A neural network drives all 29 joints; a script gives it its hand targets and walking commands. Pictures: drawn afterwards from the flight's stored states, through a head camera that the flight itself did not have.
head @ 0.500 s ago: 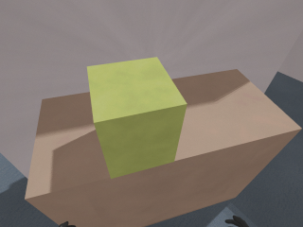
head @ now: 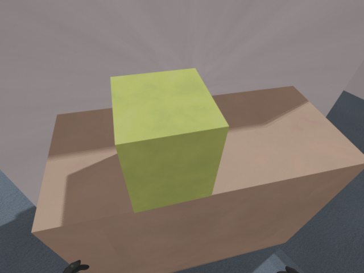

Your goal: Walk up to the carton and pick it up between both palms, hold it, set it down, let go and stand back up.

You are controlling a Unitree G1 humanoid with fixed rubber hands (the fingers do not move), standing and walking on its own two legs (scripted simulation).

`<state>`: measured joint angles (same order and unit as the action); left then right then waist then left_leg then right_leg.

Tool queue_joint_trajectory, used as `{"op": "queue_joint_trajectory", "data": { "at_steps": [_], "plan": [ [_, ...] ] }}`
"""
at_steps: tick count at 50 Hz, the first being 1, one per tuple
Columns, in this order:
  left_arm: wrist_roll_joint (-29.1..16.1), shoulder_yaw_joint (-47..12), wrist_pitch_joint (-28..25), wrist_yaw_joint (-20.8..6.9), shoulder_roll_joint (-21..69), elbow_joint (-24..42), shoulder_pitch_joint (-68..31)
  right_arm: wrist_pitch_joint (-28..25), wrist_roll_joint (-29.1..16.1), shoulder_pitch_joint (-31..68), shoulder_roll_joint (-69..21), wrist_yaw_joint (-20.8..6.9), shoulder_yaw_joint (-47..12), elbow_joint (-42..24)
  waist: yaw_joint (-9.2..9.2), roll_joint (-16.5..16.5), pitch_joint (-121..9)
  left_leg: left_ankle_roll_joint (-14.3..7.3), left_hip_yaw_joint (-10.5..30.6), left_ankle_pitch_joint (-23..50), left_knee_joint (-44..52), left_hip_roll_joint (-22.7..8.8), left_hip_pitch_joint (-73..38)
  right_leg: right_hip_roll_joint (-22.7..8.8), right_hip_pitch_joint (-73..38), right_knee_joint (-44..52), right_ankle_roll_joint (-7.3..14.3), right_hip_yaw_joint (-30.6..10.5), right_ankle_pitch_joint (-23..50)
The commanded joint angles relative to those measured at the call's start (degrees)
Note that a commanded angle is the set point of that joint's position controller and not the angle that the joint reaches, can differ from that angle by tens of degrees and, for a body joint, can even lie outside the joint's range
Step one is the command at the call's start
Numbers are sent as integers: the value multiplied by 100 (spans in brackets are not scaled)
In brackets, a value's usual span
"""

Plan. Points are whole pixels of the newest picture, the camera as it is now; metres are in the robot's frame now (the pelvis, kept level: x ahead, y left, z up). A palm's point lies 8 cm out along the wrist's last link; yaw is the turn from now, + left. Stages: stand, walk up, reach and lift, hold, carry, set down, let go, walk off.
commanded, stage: walk up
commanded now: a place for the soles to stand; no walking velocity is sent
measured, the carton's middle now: (164, 140) +0.42 +0.04 +0.08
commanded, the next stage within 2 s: reach and lift in 1.24 s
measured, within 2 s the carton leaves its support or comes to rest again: neither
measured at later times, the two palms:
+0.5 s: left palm out of the picture +0.08 +0.25 -0.10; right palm (303, 270) +0.17 -0.27 -0.08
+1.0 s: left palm out of the picture +0.04 +0.26 -0.10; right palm (284, 250) +0.21 -0.24 -0.07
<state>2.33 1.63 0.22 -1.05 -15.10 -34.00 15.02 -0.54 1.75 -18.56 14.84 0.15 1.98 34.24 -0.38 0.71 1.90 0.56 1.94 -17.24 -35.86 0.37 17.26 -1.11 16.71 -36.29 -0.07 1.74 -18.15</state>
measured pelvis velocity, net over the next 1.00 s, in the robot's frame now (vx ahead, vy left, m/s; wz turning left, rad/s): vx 0.01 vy -0.03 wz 0.28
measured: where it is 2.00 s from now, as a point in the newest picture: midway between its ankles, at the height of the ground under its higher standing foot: outside the picture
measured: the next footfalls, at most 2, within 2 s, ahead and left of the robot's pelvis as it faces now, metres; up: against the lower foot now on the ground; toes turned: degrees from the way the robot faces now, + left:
none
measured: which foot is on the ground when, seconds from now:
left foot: down 0.00-1.00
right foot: down 0.00-1.00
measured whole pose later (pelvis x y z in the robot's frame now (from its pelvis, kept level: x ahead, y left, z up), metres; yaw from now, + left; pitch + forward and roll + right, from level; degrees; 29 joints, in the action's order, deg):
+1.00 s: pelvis +0.01 -0.03 +0.00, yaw +16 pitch -1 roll -1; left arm 1.1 0.3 2.4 -1.1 -18.0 -35.4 15.8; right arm -0.5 1.1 -16.0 15.3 0.9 1.3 32.5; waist 1.5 1.3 2.4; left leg 0.3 8.3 -18.5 -39.7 3.5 19.7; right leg -3.7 13.1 -37.4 1.5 13.9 -22.7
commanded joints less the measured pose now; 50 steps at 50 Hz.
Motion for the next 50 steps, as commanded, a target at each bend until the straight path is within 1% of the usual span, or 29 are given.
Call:
{"op": "queue_joint_trajectory", "data": {
  "at_steps": [1,4,5,7,10,13,14,15,16,17,18,19,20,21,22,23,24,25,26,27,28,30,32,34,39,42,44,46,50],
  "plan": [
    [-6,227,-132,4,-713,534,14,-119,15,173,893,37,286,-685,142,-317,-146,-428,1095,246,838,-617,430,-378,-231,498,301,-377,221],
    [-87,286,-118,9,-977,494,-111,-123,5,-15,645,26,242,-759,80,272,-294,-151,379,619,-209,-3,267,-872,-190,1006,673,-733,419],
    [-94,287,-79,10,-1041,499,-224,-117,-3,-119,608,38,241,-782,31,397,-253,-108,212,504,-411,89,165,-1049,-27,1111,828,-756,420],
    [-95,258,13,-1,-1048,525,-408,-111,-16,-247,658,61,274,-834,-40,385,-171,-129,239,418,-416,65,10,-1117,240,1034,879,-555,367],
    [-91,227,131,-18,-1000,564,-477,-114,-29,-262,889,68,358,-895,-6,54,-196,-262,845,822,-85,-175,76,-768,222,477,568,-61,113],
    [-42,171,175,-37,-812,630,-437,-102,-18,-215,1309,94,474,-882,9,-741,-252,-877,2419,664,834,-875,488,-190,27,-603,197,16,-29],
    [-45,155,158,-41,-769,626,-332,-79,-4,-69,1335,113,464,-901,82,-828,-204,-985,2603,635,927,-958,546,-141,36,-502,187,-94,-204],
    [-42,154,119,-36,-764,592,-240,-55,3,60,1278,125,430,-914,155,-813,-208,-925,2509,588,871,-909,619,-196,-69,-205,217,-175,-264],
    [-46,186,80,-31,-827,530,-145,-33,7,99,1149,134,361,-893,232,-564,-206,-770,2148,298,724,-737,864,-234,-331,117,261,-237,-226],
    [-46,236,34,-17,-965,510,-91,-18,18,147,983,126,299,-924,276,-193,-144,-509,1664,247,352,-443,1143,-480,-602,545,395,-476,-136],
    [-36,288,-8,0,-1139,463,-61,-22,-1,127,800,113,239,-943,290,251,-129,-217,978,315,-375,8,1275,-962,-749,1013,643,-868,20],
    [-81,288,-20,15,-1198,409,-54,-21,-26,36,678,136,213,-904,254,524,-172,-50,369,-145,-1011,321,1160,-1526,-697,1346,962,-1211,414],
    [-64,290,-25,31,-1220,411,-127,-19,39,-93,683,170,221,-885,169,603,-123,-30,143,-787,-1280,192,974,-1935,-419,1367,1245,-1374,842],
    [-53,254,-18,44,-1129,420,-192,-14,40,-106,685,173,229,-855,116,416,-14,-26,126,-1039,-1382,76,815,-1988,-238,1290,1324,-1149,1364],
    [-52,207,-5,45,-1117,436,-237,-41,19,-130,652,165,225,-849,80,297,-99,-62,115,-988,-1187,45,517,-1889,-62,1159,1283,-882,1747],
    [-60,151,31,44,-1164,427,-395,-99,-45,-157,524,148,199,-889,-27,248,-19,-112,138,-574,-434,-32,170,-1689,107,904,1093,-557,2031],
    [-77,110,62,23,-1197,407,-529,-178,-60,-253,517,136,202,-902,-148,259,-166,-193,408,552,367,-154,-241,-1372,155,520,762,-168,1996],
    [-96,86,87,-4,-1064,419,-470,-225,-38,-246,767,128,269,-896,-72,23,-441,-399,1204,1574,548,-520,-497,-910,172,-97,416,265,1663],
    [-135,-3,100,-4,-806,434,-127,-206,-24,-76,1082,104,335,-869,75,-375,-769,-756,2208,1221,764,-971,-396,-524,89,-367,133,358,375],
    [-126,-25,148,13,-680,379,-12,-147,-65,68,1187,107,368,-811,135,-569,-600,-1053,2422,606,958,-1131,100,-352,-192,-185,83,154,-566],
    [-125,-12,139,13,-701,378,-48,-116,-63,169,1150,108,341,-787,163,-579,-401,-1044,2309,393,954,-1021,306,-364,-280,101,120,5,-522],
    [-121,30,30,16,-859,303,-3,-101,-52,310,879,94,225,-811,207,-469,-296,-639,1564,516,692,-605,581,-601,-629,693,232,-121,159],
    [-116,87,-56,27,-1071,265,-2,-100,-50,224,667,73,144,-766,134,-40,-237,-304,901,703,164,-173,532,-969,-601,1071,423,-275,393],
    [-149,72,-70,43,-1060,218,38,-99,-56,130,627,79,138,-713,96,46,-204,-181,513,792,-87,-37,281,-1283,-456,1284,549,-260,812],
    [-161,44,9,28,-1049,263,17,-140,-62,161,712,83,162,-712,85,115,-337,-274,741,1419,50,-181,14,-1086,-468,903,515,292,994],
    [-161,56,56,19,-994,272,49,-123,-62,172,780,102,189,-676,112,105,-362,-327,872,1420,0,-182,96,-1005,-522,860,506,330,688],
    [-144,60,76,15,-1010,295,62,-124,-56,207,774,114,173,-708,147,37,-299,-351,973,1597,26,-196,197,-967,-618,705,479,373,884],
    [-124,82,102,18,-1037,304,100,-118,-68,191,846,116,204,-692,142,-174,-311,-397,1086,1491,98,-207,327,-934,-653,583,481,388,726],
    [-99,94,129,19,-1007,349,112,-117,-73,196,946,108,217,-670,139,-195,-228,-565,1616,1287,411,-342,666,-747,-816,350,369,335,489]
  ]
}}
